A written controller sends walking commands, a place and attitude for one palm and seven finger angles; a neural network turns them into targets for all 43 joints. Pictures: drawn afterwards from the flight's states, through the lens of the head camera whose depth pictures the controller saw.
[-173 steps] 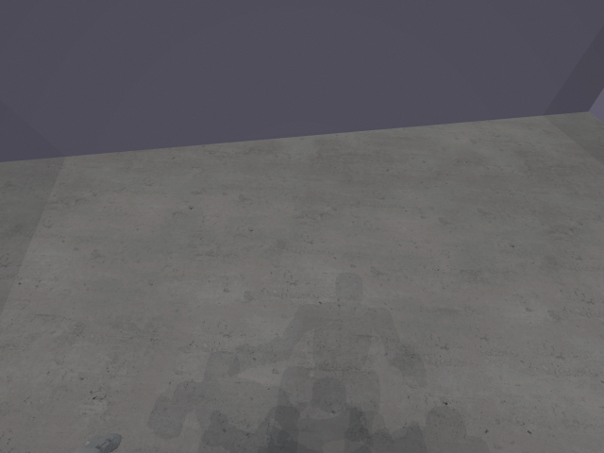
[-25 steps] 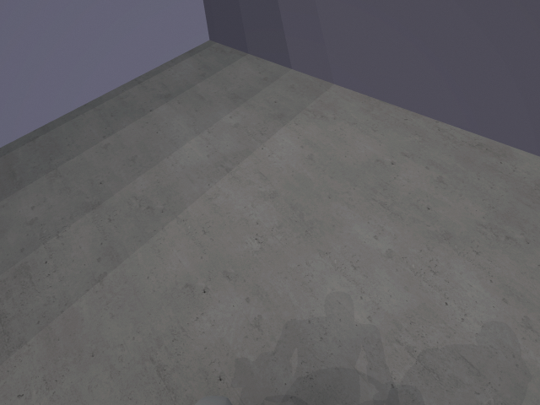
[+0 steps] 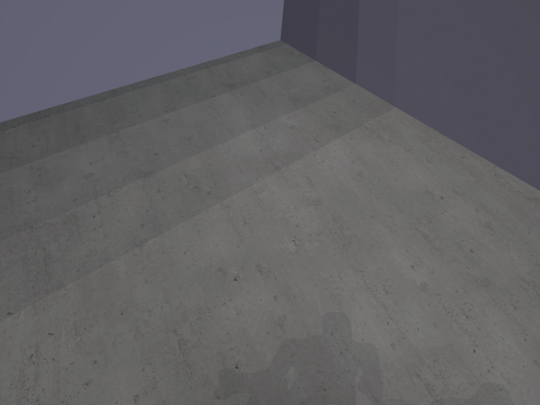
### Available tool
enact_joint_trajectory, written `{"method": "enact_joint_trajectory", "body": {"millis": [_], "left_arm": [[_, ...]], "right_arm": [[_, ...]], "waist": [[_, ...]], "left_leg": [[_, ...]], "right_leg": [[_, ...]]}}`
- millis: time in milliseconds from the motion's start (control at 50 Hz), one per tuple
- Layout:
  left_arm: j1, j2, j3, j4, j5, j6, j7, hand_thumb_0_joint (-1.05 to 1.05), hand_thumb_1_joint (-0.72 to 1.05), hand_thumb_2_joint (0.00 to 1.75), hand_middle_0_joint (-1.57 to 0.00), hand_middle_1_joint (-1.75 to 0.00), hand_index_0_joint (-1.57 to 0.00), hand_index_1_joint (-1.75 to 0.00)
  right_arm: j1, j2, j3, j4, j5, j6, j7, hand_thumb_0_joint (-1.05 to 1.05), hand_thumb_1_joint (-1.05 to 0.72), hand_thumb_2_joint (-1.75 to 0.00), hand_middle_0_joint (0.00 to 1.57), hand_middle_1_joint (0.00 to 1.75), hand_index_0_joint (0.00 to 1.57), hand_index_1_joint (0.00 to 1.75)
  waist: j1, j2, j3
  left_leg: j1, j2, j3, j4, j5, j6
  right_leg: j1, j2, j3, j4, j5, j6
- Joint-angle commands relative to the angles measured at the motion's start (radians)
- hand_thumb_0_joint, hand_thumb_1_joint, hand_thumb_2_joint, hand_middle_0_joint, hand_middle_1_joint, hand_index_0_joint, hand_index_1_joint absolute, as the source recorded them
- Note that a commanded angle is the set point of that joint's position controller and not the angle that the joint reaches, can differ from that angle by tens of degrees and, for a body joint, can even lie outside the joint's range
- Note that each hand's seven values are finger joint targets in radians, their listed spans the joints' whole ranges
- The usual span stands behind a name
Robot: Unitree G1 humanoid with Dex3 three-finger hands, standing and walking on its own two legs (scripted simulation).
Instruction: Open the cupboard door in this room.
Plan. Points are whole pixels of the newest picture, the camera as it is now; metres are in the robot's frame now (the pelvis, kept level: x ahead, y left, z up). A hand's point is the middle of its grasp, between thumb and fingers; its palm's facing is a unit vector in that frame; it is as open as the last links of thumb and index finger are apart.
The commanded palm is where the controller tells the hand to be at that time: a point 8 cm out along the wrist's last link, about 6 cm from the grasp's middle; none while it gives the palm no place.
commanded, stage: turn or walk to find it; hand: left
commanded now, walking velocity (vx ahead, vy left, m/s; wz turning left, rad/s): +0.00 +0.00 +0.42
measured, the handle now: out of the picture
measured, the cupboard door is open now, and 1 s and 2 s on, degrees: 0 0 0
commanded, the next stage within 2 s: none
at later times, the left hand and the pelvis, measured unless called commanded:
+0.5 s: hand out of the picture +0.00 +0.14 -0.15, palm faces +0.26 -0.93 -0.26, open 7.4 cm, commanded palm none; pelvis -0.03 -0.06 +0.00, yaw +14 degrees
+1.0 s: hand out of the picture -0.10 +0.22 -0.18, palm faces +0.48 -0.85 -0.22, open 7.4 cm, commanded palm none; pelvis -0.06 +0.01 +0.00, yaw +26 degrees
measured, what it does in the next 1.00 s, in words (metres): steps on the spot, turning left: right foot, then left foot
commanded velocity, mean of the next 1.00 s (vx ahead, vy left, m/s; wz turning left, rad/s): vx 0.00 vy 0.00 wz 0.42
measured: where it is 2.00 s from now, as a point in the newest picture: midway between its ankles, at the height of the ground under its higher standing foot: outside the picture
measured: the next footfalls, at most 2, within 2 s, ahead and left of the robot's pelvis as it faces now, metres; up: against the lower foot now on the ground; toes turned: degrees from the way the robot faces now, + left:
right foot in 0.22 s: +0.02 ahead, -0.14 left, +0.00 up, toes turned +3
left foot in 0.72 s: -0.06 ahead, +0.09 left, +0.00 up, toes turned +26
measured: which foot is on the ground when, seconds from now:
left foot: down 0.00-0.22, up 0.24-0.70, down 0.72-1.00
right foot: up 0.00-0.20, down 0.22-0.72, up 0.74-1.00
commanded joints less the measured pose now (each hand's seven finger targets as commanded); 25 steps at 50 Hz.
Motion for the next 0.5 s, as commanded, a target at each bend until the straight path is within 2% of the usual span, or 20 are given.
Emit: {"method": "enact_joint_trajectory", "body": {"millis": [0,40,100,120,140,160,180,200,220,240,260,280,300,320,360,400,480], "left_arm": [[-0.049,0.053,0.014,-0.091,0.000,-0.018,0.001,0.00,0.90,0.90,-0.20,-0.30,-0.20,-0.30],[-0.060,0.047,0.012,-0.102,-0.002,-0.021,0.003,0.00,0.90,0.90,-0.20,-0.30,-0.20,-0.30],[-0.032,0.039,0.008,-0.103,-0.007,-0.029,0.006,0.00,0.90,0.90,-0.20,-0.30,-0.20,-0.30],[-0.010,0.042,0.009,-0.100,-0.008,-0.032,0.007,0.00,0.90,0.90,-0.20,-0.30,-0.20,-0.30],[0.015,0.043,0.010,-0.095,-0.010,-0.036,0.009,0.00,0.90,0.90,-0.20,-0.30,-0.20,-0.30],[0.046,0.049,0.012,-0.086,-0.010,-0.042,0.010,0.00,0.90,0.90,-0.20,-0.30,-0.20,-0.30],[0.072,0.081,0.018,-0.084,-0.006,-0.052,0.015,0.00,0.90,0.90,-0.20,-0.30,-0.20,-0.30],[0.093,0.168,0.036,-0.084,0.010,-0.062,0.023,0.00,0.90,0.90,-0.20,-0.30,-0.20,-0.30],[0.084,0.214,0.038,-0.102,0.008,-0.059,0.022,0.00,0.90,0.90,-0.20,-0.30,-0.20,-0.30],[0.047,0.191,0.029,-0.115,0.003,-0.053,0.023,0.00,0.90,0.90,-0.20,-0.30,-0.20,-0.30],[-0.015,0.147,0.030,-0.122,0.002,-0.060,0.025,0.00,0.90,0.90,-0.20,-0.30,-0.20,-0.30],[-0.053,0.125,0.019,-0.129,0.001,-0.059,0.021,0.00,0.90,0.90,-0.20,-0.30,-0.20,-0.30],[-0.073,0.100,0.006,-0.133,-0.001,-0.063,0.017,0.00,0.90,0.90,-0.20,-0.30,-0.20,-0.30],[-0.072,0.081,0.004,-0.128,-0.001,-0.066,0.017,0.00,0.90,0.90,-0.20,-0.30,-0.20,-0.30],[-0.021,0.083,0.001,-0.115,-0.002,-0.074,0.016,0.00,0.90,0.90,-0.20,-0.30,-0.20,-0.30],[0.027,0.088,0.003,-0.095,0.000,-0.074,0.018,0.00,0.90,0.90,-0.20,-0.30,-0.20,-0.30],[0.068,0.113,0.012,-0.074,0.009,-0.070,0.018,0.00,0.90,0.90,-0.20,-0.30,-0.20,-0.30]], "right_arm": [[0.066,-0.220,-0.062,-0.043,-0.008,-0.011,-0.018,0.00,-0.90,-0.90,0.20,0.30,0.20,0.30],[0.070,-0.221,-0.064,-0.045,-0.010,-0.008,-0.017,0.00,-0.90,-0.90,0.20,0.30,0.20,0.30],[0.055,-0.227,-0.069,-0.051,-0.012,-0.003,-0.014,0.00,-0.90,-0.90,0.20,0.30,0.20,0.30],[0.049,-0.225,-0.071,-0.053,-0.011,-0.002,-0.012,0.00,-0.90,-0.90,0.20,0.30,0.20,0.30],[0.043,-0.223,-0.071,-0.056,-0.010,-0.001,-0.011,0.00,-0.90,-0.90,0.20,0.30,0.20,0.30],[0.032,-0.219,-0.071,-0.059,-0.005,0.000,-0.009,0.00,-0.90,-0.90,0.20,0.30,0.20,0.30],[0.042,-0.188,-0.069,-0.062,0.003,-0.001,-0.004,0.00,-0.90,-0.90,0.20,0.30,0.20,0.30],[0.064,-0.122,-0.059,-0.077,0.011,-0.002,0.001,0.00,-0.90,-0.90,0.20,0.30,0.20,0.30],[0.046,-0.136,-0.066,-0.094,0.001,0.004,-0.003,0.00,-0.90,-0.90,0.20,0.30,0.20,0.30],[0.041,-0.157,-0.076,-0.086,-0.006,0.017,0.001,0.00,-0.90,-0.90,0.20,0.30,0.20,0.30],[0.052,-0.161,-0.078,-0.060,-0.010,0.032,0.006,0.00,-0.90,-0.90,0.20,0.30,0.20,0.30],[0.068,-0.157,-0.080,-0.035,-0.011,0.038,0.011,0.00,-0.90,-0.90,0.20,0.30,0.20,0.30],[0.094,-0.149,-0.078,-0.020,-0.012,0.038,0.017,0.00,-0.90,-0.90,0.20,0.30,0.20,0.30],[0.111,-0.136,-0.076,-0.007,-0.010,0.039,0.020,0.00,-0.90,-0.90,0.20,0.30,0.20,0.30],[0.112,-0.130,-0.070,0.000,-0.009,0.038,0.019,0.00,-0.90,-0.90,0.20,0.30,0.20,0.30],[0.081,-0.137,-0.069,-0.006,-0.009,0.041,0.017,0.00,-0.90,-0.90,0.20,0.30,0.20,0.30],[0.020,-0.132,-0.060,-0.018,-0.006,0.042,0.017,0.00,-0.90,-0.90,0.20,0.30,0.20,0.30]], "waist": [[-0.045,0.173,-0.022],[-0.048,0.187,-0.032],[-0.035,0.195,-0.063],[-0.024,0.197,-0.068],[-0.011,0.171,-0.077],[0.010,0.156,-0.092],[0.020,0.071,-0.114],[0.024,-0.181,-0.133],[0.033,-0.245,-0.093],[0.018,-0.131,-0.067],[-0.011,-0.182,-0.027],[-0.030,-0.127,0.020],[-0.047,-0.082,0.037],[-0.054,-0.084,0.044],[-0.037,-0.100,0.022],[-0.014,-0.113,0.011],[0.008,-0.114,0.021]], "left_leg": [[0.070,0.272,-0.294,-0.121,0.320,0.118],[0.049,0.270,-0.325,-0.115,0.307,0.123],[0.017,0.251,-0.348,-0.083,0.342,0.114],[-0.008,0.242,-0.353,-0.066,0.348,0.107],[-0.046,0.226,-0.349,-0.048,0.322,0.093],[-0.101,0.199,-0.333,-0.013,0.264,0.063],[-0.186,0.147,-0.297,0.055,0.161,0.014],[-0.369,0.019,-0.141,0.251,-0.123,-0.061],[-0.393,-0.031,-0.065,0.470,-0.353,-0.093],[-0.358,0.002,-0.096,0.627,-0.327,-0.088],[-0.360,0.030,-0.114,0.694,-0.277,-0.090],[-0.357,0.039,-0.091,0.755,-0.212,-0.097],[-0.362,0.047,-0.074,0.784,-0.152,-0.107],[-0.365,0.053,-0.060,0.791,-0.123,-0.114],[-0.379,0.057,-0.045,0.784,-0.098,-0.132],[-0.382,0.072,-0.038,0.764,-0.110,-0.143],[-0.357,0.091,-0.010,0.651,-0.170,-0.148]], "right_leg": [[-0.058,0.010,0.008,-0.093,-0.041,-0.005],[-0.013,0.024,0.011,-0.155,-0.061,-0.015],[0.084,0.055,0.001,-0.285,-0.045,-0.031],[0.127,0.064,-0.001,-0.343,-0.012,-0.035],[0.190,0.069,-0.007,-0.420,0.041,-0.038],[0.283,0.061,-0.010,-0.543,0.133,-0.040],[0.407,0.002,0.041,-0.669,0.196,-0.054],[0.532,-0.238,0.277,-0.742,0.214,-0.129],[0.396,-0.403,0.382,-0.759,0.327,-0.228],[0.279,-0.380,0.304,-0.762,0.268,-0.261],[0.209,-0.312,0.266,-0.792,0.169,-0.237],[0.172,-0.260,0.207,-0.792,0.124,-0.213],[0.178,-0.215,0.128,-0.771,0.172,-0.194],[0.182,-0.194,0.082,-0.760,0.223,-0.181],[0.253,-0.184,0.036,-0.741,0.306,-0.182],[0.291,-0.207,0.039,-0.731,0.338,-0.198],[0.308,-0.246,0.024,-0.722,0.355,-0.225]]}}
